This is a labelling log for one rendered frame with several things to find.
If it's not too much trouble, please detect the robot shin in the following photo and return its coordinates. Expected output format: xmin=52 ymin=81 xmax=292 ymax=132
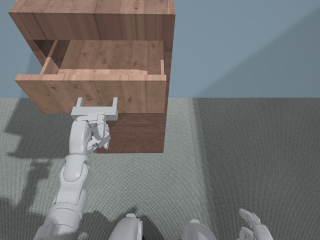
xmin=126 ymin=213 xmax=136 ymax=218
xmin=190 ymin=219 xmax=200 ymax=223

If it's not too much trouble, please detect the handle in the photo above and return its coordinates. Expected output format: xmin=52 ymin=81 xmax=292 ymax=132
xmin=71 ymin=97 xmax=118 ymax=121

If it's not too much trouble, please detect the drawer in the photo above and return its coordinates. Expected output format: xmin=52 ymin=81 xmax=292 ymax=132
xmin=14 ymin=40 xmax=167 ymax=114

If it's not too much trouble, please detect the robot right shin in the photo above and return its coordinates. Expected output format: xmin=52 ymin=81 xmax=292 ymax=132
xmin=190 ymin=219 xmax=200 ymax=223

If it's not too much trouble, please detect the cabinet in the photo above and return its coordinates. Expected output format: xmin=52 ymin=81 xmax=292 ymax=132
xmin=8 ymin=0 xmax=176 ymax=154

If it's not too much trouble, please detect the robot left shin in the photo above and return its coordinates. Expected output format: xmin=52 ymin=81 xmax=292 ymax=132
xmin=126 ymin=213 xmax=136 ymax=218

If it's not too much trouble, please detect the robot right hand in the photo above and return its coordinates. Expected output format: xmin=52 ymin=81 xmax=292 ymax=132
xmin=236 ymin=208 xmax=273 ymax=240

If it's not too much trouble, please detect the robot left hand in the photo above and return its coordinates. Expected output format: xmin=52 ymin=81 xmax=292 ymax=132
xmin=69 ymin=112 xmax=111 ymax=158

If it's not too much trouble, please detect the left robot forearm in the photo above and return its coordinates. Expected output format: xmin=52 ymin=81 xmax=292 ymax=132
xmin=33 ymin=153 xmax=92 ymax=240

